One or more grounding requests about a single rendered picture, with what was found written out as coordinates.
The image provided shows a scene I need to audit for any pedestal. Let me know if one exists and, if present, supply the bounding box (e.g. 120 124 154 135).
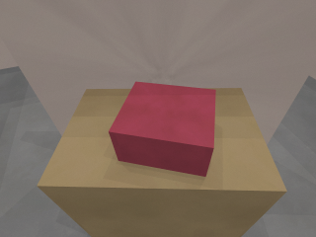
37 88 287 237

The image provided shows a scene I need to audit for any carton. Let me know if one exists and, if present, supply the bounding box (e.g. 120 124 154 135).
109 81 216 177

